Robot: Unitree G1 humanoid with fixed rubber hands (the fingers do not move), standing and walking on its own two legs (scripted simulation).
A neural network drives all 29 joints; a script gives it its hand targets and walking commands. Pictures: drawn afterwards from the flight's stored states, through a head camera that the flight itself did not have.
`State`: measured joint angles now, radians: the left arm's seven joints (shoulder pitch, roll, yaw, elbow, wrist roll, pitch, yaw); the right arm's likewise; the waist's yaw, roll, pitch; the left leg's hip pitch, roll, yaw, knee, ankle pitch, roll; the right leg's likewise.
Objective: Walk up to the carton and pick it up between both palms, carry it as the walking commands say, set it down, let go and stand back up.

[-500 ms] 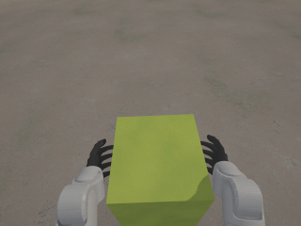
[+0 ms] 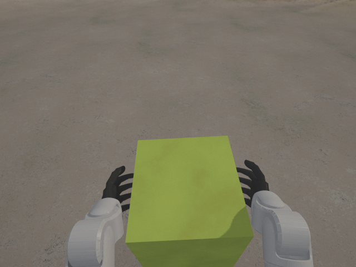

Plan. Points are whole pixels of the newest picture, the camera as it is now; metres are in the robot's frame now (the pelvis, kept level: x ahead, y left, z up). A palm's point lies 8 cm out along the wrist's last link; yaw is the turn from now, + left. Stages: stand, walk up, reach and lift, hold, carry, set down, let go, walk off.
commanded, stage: carry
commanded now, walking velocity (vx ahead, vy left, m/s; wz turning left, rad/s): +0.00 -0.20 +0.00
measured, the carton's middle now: (186, 207) +0.27 -0.01 +0.03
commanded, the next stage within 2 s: none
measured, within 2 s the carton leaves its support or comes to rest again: neither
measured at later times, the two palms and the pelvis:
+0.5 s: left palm (127, 195) +0.26 +0.11 +0.09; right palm (265, 191) +0.26 -0.17 +0.09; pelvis +0.02 -0.02 +0.00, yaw -1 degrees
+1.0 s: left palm (127, 196) +0.26 +0.11 +0.09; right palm (266, 191) +0.26 -0.17 +0.10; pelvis +0.02 -0.02 +0.00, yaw -1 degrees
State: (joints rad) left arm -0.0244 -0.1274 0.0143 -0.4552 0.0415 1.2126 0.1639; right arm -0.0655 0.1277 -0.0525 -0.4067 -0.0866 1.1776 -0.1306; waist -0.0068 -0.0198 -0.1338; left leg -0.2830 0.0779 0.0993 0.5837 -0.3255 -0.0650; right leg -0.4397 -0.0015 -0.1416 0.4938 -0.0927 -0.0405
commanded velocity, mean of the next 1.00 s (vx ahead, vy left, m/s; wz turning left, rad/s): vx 0.00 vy -0.20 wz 0.00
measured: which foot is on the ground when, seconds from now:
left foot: down 0.00-1.00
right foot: down 0.00-1.00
